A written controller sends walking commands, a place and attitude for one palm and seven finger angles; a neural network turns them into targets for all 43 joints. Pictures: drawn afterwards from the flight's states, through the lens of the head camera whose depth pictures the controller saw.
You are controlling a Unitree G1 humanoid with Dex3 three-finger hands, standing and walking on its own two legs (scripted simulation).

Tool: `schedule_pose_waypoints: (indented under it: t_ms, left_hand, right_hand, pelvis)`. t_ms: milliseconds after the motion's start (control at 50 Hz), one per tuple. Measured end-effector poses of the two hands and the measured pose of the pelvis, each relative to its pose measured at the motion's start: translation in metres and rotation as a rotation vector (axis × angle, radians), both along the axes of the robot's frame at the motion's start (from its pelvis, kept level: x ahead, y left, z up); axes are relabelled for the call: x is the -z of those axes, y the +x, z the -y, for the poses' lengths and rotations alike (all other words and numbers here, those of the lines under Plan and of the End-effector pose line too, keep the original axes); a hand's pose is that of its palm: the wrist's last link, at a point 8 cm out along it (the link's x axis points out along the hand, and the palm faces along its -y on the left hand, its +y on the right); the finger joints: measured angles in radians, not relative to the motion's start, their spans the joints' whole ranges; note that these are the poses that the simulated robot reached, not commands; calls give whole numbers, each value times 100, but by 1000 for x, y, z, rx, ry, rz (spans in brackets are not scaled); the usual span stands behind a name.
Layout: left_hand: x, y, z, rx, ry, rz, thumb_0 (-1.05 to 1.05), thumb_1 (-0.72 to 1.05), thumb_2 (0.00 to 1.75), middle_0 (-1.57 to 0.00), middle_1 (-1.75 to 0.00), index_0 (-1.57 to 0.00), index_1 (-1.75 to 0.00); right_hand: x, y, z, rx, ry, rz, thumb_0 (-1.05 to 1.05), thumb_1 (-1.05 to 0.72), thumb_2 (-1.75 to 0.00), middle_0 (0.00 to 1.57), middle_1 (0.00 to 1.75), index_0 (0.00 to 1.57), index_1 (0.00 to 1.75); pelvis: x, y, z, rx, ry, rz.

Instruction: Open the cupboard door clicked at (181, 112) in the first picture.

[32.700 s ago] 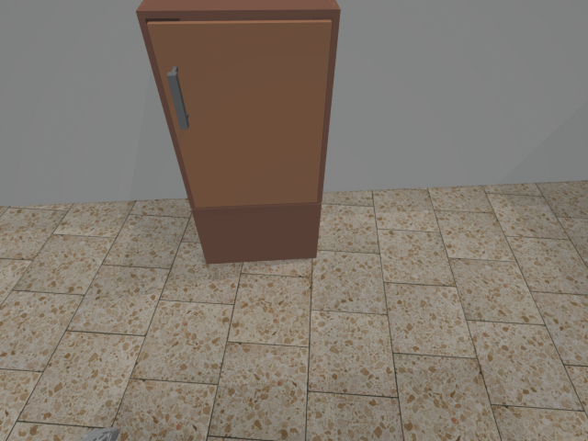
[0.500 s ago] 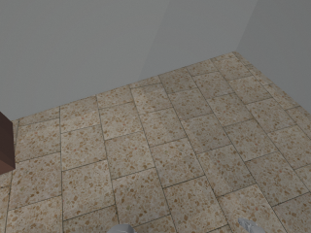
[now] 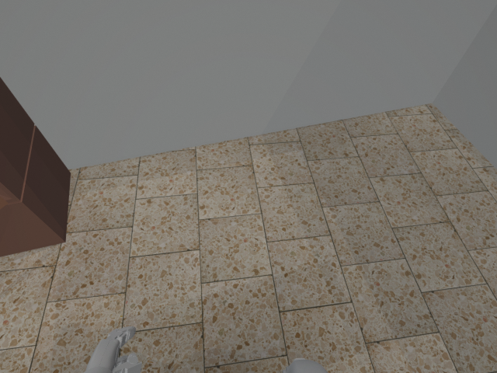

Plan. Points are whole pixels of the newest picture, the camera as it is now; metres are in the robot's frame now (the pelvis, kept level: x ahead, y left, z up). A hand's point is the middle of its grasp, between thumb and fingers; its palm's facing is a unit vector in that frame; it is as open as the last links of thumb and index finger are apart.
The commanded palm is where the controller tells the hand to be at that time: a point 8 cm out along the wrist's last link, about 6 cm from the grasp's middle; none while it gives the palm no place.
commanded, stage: turn to face it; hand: left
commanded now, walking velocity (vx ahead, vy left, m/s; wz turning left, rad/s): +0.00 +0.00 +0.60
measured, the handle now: out of the picture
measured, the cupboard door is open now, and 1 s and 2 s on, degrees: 41 41 41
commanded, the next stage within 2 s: take the last steps up to it in 1.42 s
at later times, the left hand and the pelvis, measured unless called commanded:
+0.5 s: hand out of the picture -0.03 +0.15 -0.15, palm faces +0.38 -0.88 -0.28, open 7.3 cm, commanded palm none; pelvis -0.01 -0.06 +0.00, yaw +21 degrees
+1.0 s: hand out of the picture -0.05 +0.23 -0.17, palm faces +0.61 -0.77 -0.21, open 7.4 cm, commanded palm none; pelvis -0.02 +0.00 +0.00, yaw +37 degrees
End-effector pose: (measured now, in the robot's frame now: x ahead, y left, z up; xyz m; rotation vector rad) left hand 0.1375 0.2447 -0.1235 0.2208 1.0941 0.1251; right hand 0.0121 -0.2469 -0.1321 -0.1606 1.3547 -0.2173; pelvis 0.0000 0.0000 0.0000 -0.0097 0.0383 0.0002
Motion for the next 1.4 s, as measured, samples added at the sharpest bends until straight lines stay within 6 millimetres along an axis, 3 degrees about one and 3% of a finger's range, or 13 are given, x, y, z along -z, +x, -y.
schedule_pose_waypoints:
  t_ms: [80,140,260,380,520,620,700,760,880,1100,1180,1260,1400]
  left_hand:
    - [-7,3,20,-20,17,45,1,91,90,-20,-30,-20,-30]
    - [-11,-8,34,-46,43,69,1,91,90,-20,-30,-21,-30]
    - [-20,-60,52,-153,46,10,1,91,90,-20,-30,-21,-30]
    - [-13,-119,62,-308,24,-54,1,91,90,-20,-30,-21,-30]
    - [-1,-202,59,-476,5,-166,0,92,90,-20,-30,-21,-30]
    - [16,-262,54,-577,-37,-266,1,91,90,-20,-30,-21,-30]
    - [38,-296,41,-646,-77,-322,1,91,90,-20,-30,-21,-30]
    - [39,-296,27,-679,-83,-313,1,91,90,-20,-30,-20,-30]
    - [24,-261,-2,-693,-74,-166,1,91,90,-20,-30,-20,-30]
    - [3,-198,-26,-694,-18,17,1,91,90,-20,-30,-20,-30]
    - [-5,-179,-20,-698,7,55,1,91,90,-20,-30,-20,-30]
    - [-10,-171,-4,-721,44,84,1,91,90,-20,-30,-20,-30]
    - [-15,-207,52,-822,42,11,1,91,90,-20,-30,-21,-30]
  right_hand:
    - [14,-6,22,-12,20,-37,1,-91,-90,20,30,21,30]
    - [26,1,40,-27,36,-41,1,-91,-90,20,30,21,30]
    - [21,38,63,-121,48,-15,1,-91,-90,20,30,20,30]
    - [14,84,65,-250,36,4,1,-91,-90,20,30,20,30]
    - [8,152,26,-434,25,76,1,-91,-90,20,30,20,30]
    - [-2,200,-33,-571,34,185,1,-91,-90,20,30,20,30]
    - [-6,222,-79,-664,36,283,1,-91,-90,20,30,20,30]
    - [-13,218,-97,-711,26,281,0,-91,-90,20,30,20,30]
    - [-19,193,-104,-735,7,198,0,-91,-90,20,30,21,30]
    - [-10,147,-61,-702,-19,25,1,-91,-90,20,30,21,30]
    - [0,142,-39,-698,-24,-35,1,-91,-90,20,30,21,30]
    - [16,150,-20,-707,-7,-72,1,-91,-90,20,30,21,30]
    - [23,192,-23,-786,31,-53,1,-91,-90,20,30,20,30]
  pelvis:
    - [5,-2,20,-47,15,-4]
    - [10,-4,36,-80,19,6]
    - [-1,-3,54,-178,56,34]
    - [-3,-2,62,-278,66,32]
    - [0,-6,54,-378,56,29]
    - [7,-12,36,-437,41,23]
    - [21,-18,17,-493,28,16]
    - [16,-21,9,-526,16,20]
    - [1,-24,-2,-584,-12,21]
    - [-3,-13,6,-689,-11,18]
    - [0,-5,18,-727,-2,12]
    - [7,7,34,-762,20,3]
    - [2,16,52,-844,57,35]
